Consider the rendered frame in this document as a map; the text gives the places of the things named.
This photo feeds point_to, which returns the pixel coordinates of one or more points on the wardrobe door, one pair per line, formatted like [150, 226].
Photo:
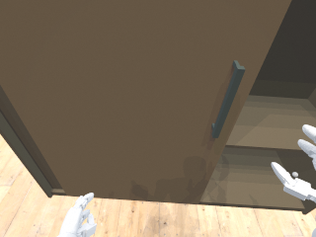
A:
[12, 118]
[120, 95]

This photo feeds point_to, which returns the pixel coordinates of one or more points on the left robot hand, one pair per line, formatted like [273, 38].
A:
[75, 217]

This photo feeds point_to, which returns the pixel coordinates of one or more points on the right robot hand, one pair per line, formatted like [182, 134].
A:
[299, 188]

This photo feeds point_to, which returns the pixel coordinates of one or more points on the handle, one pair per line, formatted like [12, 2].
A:
[228, 99]

